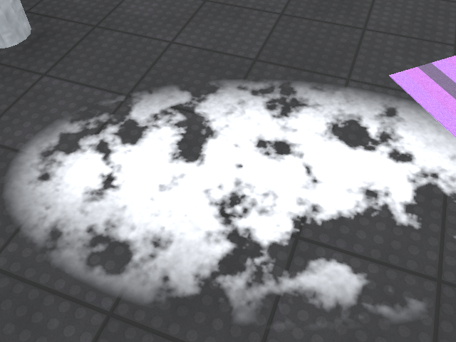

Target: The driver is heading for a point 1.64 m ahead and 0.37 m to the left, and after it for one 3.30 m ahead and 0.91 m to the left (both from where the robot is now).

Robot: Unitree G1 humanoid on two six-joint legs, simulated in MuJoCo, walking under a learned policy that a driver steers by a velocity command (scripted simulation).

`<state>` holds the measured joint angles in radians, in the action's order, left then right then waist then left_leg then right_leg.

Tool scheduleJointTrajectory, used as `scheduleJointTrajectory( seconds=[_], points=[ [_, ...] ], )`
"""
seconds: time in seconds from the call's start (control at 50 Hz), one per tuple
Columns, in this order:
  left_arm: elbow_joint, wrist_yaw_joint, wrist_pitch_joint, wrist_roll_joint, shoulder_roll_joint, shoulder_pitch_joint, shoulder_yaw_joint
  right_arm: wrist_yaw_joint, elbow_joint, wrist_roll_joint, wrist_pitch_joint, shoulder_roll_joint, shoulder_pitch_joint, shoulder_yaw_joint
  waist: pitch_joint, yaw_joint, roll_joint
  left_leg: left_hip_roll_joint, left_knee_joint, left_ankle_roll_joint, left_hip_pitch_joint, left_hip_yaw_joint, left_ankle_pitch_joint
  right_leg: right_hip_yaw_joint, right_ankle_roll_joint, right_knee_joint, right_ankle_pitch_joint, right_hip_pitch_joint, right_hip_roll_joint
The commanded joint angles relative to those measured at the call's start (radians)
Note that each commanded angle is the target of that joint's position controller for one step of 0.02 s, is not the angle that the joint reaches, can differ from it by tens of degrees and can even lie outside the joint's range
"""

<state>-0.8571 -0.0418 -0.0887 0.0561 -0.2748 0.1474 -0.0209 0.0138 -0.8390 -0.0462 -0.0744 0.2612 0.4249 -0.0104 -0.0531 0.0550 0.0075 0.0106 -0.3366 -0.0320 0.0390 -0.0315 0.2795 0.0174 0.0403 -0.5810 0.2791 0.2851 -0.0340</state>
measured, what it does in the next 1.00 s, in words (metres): goes down: right foot, then left foot 0.13 m lower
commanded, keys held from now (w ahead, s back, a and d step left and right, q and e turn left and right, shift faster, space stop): w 1.00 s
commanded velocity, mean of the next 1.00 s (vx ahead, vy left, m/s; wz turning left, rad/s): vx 0.46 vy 0.00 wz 0.00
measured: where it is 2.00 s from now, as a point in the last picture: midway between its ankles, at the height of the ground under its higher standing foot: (201, 180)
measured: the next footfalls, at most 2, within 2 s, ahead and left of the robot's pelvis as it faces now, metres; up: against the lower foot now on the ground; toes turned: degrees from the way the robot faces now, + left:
right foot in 0.04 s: +0.07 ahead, -0.13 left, +0.00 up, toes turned -1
left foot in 0.60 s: +0.50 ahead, +0.13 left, -0.12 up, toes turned +1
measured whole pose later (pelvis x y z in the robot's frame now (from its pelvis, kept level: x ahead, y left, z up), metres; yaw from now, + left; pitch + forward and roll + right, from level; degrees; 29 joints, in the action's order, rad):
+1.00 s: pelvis +0.58 +0.01 -0.14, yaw +0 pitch +2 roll +3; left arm -0.74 0.00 -0.08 -0.02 -0.24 0.02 -0.03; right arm 0.01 -1.04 0.03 -0.08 0.26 0.38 -0.05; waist 0.02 0.08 -0.03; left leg -0.07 -0.30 -0.01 -0.02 -0.03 0.36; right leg -0.03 0.03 -0.58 -0.05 0.61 -0.07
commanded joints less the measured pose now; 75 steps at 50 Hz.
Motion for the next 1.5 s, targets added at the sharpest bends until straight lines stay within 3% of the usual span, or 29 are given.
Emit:
scheduleJointTrajectory(
  seconds=[0.02,0.04,0.06,0.08,0.12,0.18,0.3,0.38,0.46,0.54,0.56,0.6,0.62,0.64,0.66,0.68,0.7,0.72,0.74,0.78,0.84,0.92,0.98,1.04,1.06,1.08,1.12,1.24,1.5],
  points=[
    [0.035,-0.013,-0.048,-0.019,-0.113,0.053,-0.024,-0.028,0.059,-0.021,-0.002,0.204,-0.099,-0.041,-0.019,-0.083,0.039,0.190,0.055,-0.193,0.263,0.182,0.168,0.013,0.022,0.120,-0.116,-0.279,0.038],
    [0.022,0.001,-0.065,-0.006,-0.159,0.154,-0.040,-0.032,0.040,-0.037,-0.011,0.141,-0.080,-0.022,0.025,-0.127,-0.017,0.142,-0.115,-0.157,0.298,0.150,0.157,-0.059,0.064,0.131,-0.118,-0.363,-0.024],
    [0.025,0.027,-0.076,0.003,-0.265,0.291,-0.066,-0.046,0.107,-0.033,-0.032,0.025,-0.112,0.011,0.137,-0.167,-0.250,-0.046,-0.450,-0.049,0.518,0.021,0.222,-0.450,0.297,0.265,-0.050,-0.568,-0.248],
    [0.008,0.038,-0.076,0.028,-0.229,0.391,-0.058,-0.059,0.123,-0.040,-0.056,0.047,-0.219,0.005,0.021,-0.250,-0.206,-0.066,-0.657,-0.044,0.760,0.130,0.294,-0.696,0.357,0.408,0.073,-0.586,-0.339],
    [0.021,0.040,-0.063,0.012,-0.112,0.263,-0.029,-0.033,0.078,-0.031,-0.065,0.102,-0.207,-0.015,-0.053,-0.158,-0.105,0.021,-0.834,-0.073,0.811,0.124,0.162,-0.491,0.256,0.425,0.204,-0.472,-0.287],
    [0.058,0.045,-0.047,0.014,-0.020,0.191,0.014,-0.036,0.077,-0.052,-0.043,0.044,-0.207,-0.003,-0.054,-0.067,-0.062,0.082,-0.736,-0.081,0.671,0.105,0.016,-0.311,0.212,0.472,-0.070,-0.296,-0.229],
    [0.018,0.018,-0.038,0.066,-0.060,0.295,0.002,-0.095,0.117,-0.048,-0.006,0.002,-0.288,0.016,-0.022,-0.075,-0.068,0.059,-0.563,-0.016,0.556,0.042,-0.372,-0.104,0.224,0.411,-0.332,-0.135,-0.152],
    [-0.092,0.033,-0.042,0.039,-0.026,0.504,0.014,-0.072,0.167,-0.034,-0.008,0.015,-0.455,0.018,-0.064,-0.174,-0.045,0.112,-0.288,0.008,0.920,0.121,-0.615,-0.175,0.209,0.254,-0.258,-0.489,-0.190],
    [-0.115,-0.004,-0.018,0.055,-0.021,0.502,0.025,-0.081,0.176,-0.034,0.019,-0.002,-0.505,0.041,-0.111,-0.171,-0.045,0.101,-0.164,-0.019,0.507,0.060,-0.724,-0.132,0.181,0.239,-0.075,-0.123,-0.125],
    [-0.152,0.021,-0.023,0.012,-0.072,0.549,0.014,-0.063,0.157,-0.051,0.038,0.054,-0.534,0.028,-0.133,-0.185,0.013,0.111,-0.016,-0.027,0.502,0.058,-0.542,-0.171,0.124,0.110,-0.197,-0.330,-0.120],
    [-0.129,0.051,0.021,-0.117,-0.156,0.416,-0.040,-0.056,0.144,0.144,-0.006,0.126,-0.477,-0.025,-0.178,-0.103,0.015,0.067,0.005,-0.034,0.471,0.104,-0.420,-0.185,0.096,-0.096,-0.450,-0.298,-0.133],
    [-0.141,0.069,0.034,-0.081,-0.101,0.433,-0.024,-0.053,-0.001,0.115,-0.035,0.163,-0.063,-0.047,0.147,0.053,0.047,0.094,-0.083,-0.051,-0.091,0.037,-0.741,-0.092,0.029,-0.618,-0.388,-0.100,-0.049],
    [-0.188,0.059,0.017,-0.079,0.056,0.590,0.001,-0.061,-0.057,0.061,-0.028,0.179,0.110,-0.047,0.367,0.043,0.306,0.273,-0.427,-0.153,-0.599,0.157,-1.173,-0.061,-0.033,-1.130,0.460,0.315,0.096],
    [-0.166,0.045,-0.032,-0.126,0.018,0.654,0.010,-0.065,-0.078,0.075,-0.007,0.203,0.195,-0.064,0.588,0.089,0.343,0.379,-0.418,-0.313,-0.794,0.462,-1.055,-0.235,-0.048,-1.332,0.512,0.509,0.123],
    [-0.096,0.046,-0.055,-0.172,-0.006,0.530,0.005,-0.062,-0.109,0.080,0.016,0.229,0.221,-0.083,0.628,0.126,0.296,0.452,-0.204,-0.380,-0.789,0.645,-0.465,-0.222,-0.056,-1.346,0.454,0.649,0.073],
    [-0.034,0.066,-0.048,-0.160,-0.028,0.359,0.000,-0.049,-0.111,0.070,0.030,0.152,0.115,-0.064,0.401,0.097,0.044,0.389,-0.026,-0.314,-0.556,0.601,-0.192,-0.087,-0.055,-1.289,0.353,0.713,0.003],
    [0.022,0.086,-0.044,-0.155,-0.040,0.282,-0.010,-0.031,-0.086,0.067,0.010,0.174,-0.064,-0.065,0.250,0.015,0.050,0.414,0.024,-0.337,-0.294,0.623,-0.247,-0.059,-0.070,-1.247,0.208,0.716,-0.033],
    [0.017,0.093,-0.027,-0.112,-0.038,0.274,-0.006,-0.037,-0.048,0.045,-0.013,0.141,-0.160,-0.050,0.187,-0.028,-0.074,0.431,0.038,-0.346,-0.069,0.595,-0.310,-0.089,-0.065,-1.185,0.151,0.614,-0.084],
    [0.007,0.091,-0.007,-0.086,0.002,0.291,-0.005,-0.050,-0.056,0.043,-0.025,0.101,-0.200,-0.040,0.137,-0.076,-0.081,0.402,0.050,-0.323,0.106,0.532,-0.338,-0.107,-0.051,-1.154,0.147,0.534,-0.108],
    [0.042,0.088,0.017,-0.100,0.033,0.229,-0.009,-0.050,-0.073,0.060,-0.042,0.061,-0.283,-0.022,-0.045,-0.140,0.040,0.257,0.154,-0.213,0.383,0.290,-0.276,-0.123,-0.033,-0.789,0.040,0.470,-0.147],
    [0.070,0.078,-0.005,-0.057,0.017,0.142,-0.018,-0.011,-0.096,0.036,-0.044,0.096,-0.212,-0.029,-0.010,-0.118,0.071,0.111,0.154,-0.185,0.453,0.078,-0.464,-0.053,-0.057,-0.297,-0.289,0.224,-0.096],
    [0.134,0.049,0.004,-0.081,-0.006,-0.058,-0.019,0.007,-0.135,0.087,-0.034,0.158,-0.121,-0.061,-0.002,-0.054,0.039,0.185,0.186,-0.174,0.232,0.121,-0.383,-0.058,-0.036,-0.042,-0.432,0.216,-0.054],
    [0.167,0.031,0.003,-0.073,-0.035,-0.145,-0.030,0.000,-0.169,0.085,-0.005,0.152,-0.041,-0.072,-0.020,-0.023,-0.005,0.240,0.107,-0.147,0.041,0.146,-0.375,-0.047,0.011,0.019,-0.326,0.287,-0.039],
    [0.106,0.029,-0.003,-0.068,-0.112,0.095,-0.076,-0.006,-0.167,0.064,0.016,0.133,-0.055,-0.063,0.143,-0.147,0.001,0.152,-0.235,-0.093,0.039,0.076,-0.653,0.009,0.078,0.045,-0.233,-0.071,0.025],
    [0.074,0.033,-0.002,-0.064,-0.202,0.270,-0.101,-0.011,-0.149,0.040,0.006,0.064,0.001,-0.038,0.303,-0.174,-0.118,0.062,-0.581,-0.047,0.311,0.022,-0.399,-0.237,0.180,0.005,-0.260,-0.446,-0.173],
    [0.041,0.022,0.002,-0.075,-0.232,0.356,-0.110,-0.023,-0.155,0.054,-0.017,-0.018,0.076,-0.008,0.451,-0.166,-0.325,-0.080,-0.889,-0.006,0.624,0.058,0.256,-0.692,0.298,0.191,0.045,-0.701,-0.359],
    [0.061,0.033,-0.002,-0.067,-0.124,0.248,-0.078,-0.022,-0.112,0.107,-0.039,0.145,-0.138,-0.055,0.213,-0.180,-0.157,0.005,-0.980,-0.039,0.809,0.147,0.188,-0.596,0.205,0.294,0.164,-0.516,-0.325],
    [0.040,0.036,-0.038,-0.045,-0.065,0.078,-0.070,-0.002,-0.117,0.075,0.023,0.045,-0.147,-0.064,0.067,-0.032,-0.071,0.113,-0.756,-0.025,0.609,0.166,-0.079,-0.181,0.159,0.460,-0.199,-0.108,-0.229],
    [-0.084,0.077,-0.001,-0.063,-0.103,0.246,-0.088,-0.062,0.040,0.068,0.023,0.006,-0.502,-0.057,-0.062,-0.120,-0.049,0.060,-0.283,-0.036,0.724,0.030,-0.314,0.137,0.095,0.418,-0.405,-0.377,-0.252]
  ],
)
Keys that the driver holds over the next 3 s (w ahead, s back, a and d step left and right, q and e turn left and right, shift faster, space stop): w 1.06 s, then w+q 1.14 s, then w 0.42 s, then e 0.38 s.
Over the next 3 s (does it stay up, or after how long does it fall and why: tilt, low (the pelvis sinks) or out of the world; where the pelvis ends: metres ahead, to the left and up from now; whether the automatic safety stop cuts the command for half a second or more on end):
stays up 1.51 0.38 -0.13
